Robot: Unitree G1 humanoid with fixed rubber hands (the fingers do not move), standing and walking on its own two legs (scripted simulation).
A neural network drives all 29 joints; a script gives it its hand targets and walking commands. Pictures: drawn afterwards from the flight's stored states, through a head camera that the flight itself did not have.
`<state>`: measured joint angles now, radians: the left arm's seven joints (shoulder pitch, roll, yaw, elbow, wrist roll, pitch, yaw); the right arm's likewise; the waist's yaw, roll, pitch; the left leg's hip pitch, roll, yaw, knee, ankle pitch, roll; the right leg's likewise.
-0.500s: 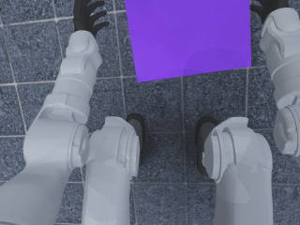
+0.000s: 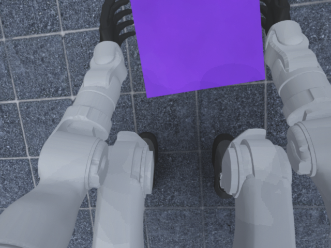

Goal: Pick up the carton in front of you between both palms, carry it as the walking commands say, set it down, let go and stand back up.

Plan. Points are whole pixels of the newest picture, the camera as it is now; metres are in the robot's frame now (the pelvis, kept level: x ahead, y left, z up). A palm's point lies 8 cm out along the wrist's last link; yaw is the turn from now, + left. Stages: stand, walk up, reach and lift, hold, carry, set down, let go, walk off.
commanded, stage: reach and lift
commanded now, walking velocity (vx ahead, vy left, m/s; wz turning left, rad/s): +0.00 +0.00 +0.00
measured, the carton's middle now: (194, 45) +0.50 -0.04 -0.25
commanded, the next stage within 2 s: none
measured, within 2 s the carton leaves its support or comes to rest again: leaves its support in 0.26 s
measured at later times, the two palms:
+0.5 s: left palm (105, 36) +0.50 +0.11 -0.10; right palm (294, 14) +0.50 -0.19 -0.11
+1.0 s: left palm (26, 11) +0.47 +0.11 +0.08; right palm out of the picture +0.46 -0.19 +0.07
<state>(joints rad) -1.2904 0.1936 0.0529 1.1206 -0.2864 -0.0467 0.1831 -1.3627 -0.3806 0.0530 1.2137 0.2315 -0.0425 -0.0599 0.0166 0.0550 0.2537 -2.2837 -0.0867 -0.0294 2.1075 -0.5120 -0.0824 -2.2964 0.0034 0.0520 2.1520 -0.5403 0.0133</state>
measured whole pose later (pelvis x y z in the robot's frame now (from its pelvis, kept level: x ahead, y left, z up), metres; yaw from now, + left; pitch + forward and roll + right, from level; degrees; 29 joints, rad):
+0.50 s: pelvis +0.00 +0.00 +0.00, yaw -2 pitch +37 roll +2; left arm -1.05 0.07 0.26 0.79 -0.18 0.10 0.23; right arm -1.19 -0.27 0.00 0.96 0.15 0.14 -0.10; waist 0.00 0.07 0.11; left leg -2.22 -0.13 -0.06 2.13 -0.55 -0.11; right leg -2.24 0.07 0.07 2.15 -0.55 0.05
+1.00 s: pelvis +0.02 +0.01 +0.14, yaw -4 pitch +40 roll +2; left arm -0.81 -0.09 0.44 0.62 0.11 0.25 0.12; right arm -0.88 -0.07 -0.29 0.75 -0.12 0.26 -0.03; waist 0.00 0.03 -0.19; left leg -1.87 -0.14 -0.09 1.70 -0.53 -0.08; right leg -1.89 0.11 0.10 1.71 -0.51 0.05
